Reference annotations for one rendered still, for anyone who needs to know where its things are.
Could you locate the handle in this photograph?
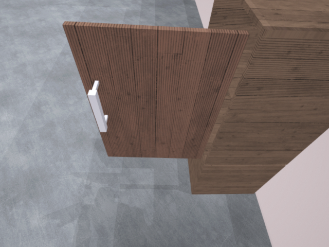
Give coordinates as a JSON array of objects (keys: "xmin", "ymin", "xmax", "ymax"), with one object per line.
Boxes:
[{"xmin": 88, "ymin": 81, "xmax": 108, "ymax": 132}]

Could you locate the cupboard door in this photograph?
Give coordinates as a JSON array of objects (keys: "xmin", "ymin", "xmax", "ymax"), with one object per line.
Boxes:
[{"xmin": 63, "ymin": 21, "xmax": 250, "ymax": 159}]

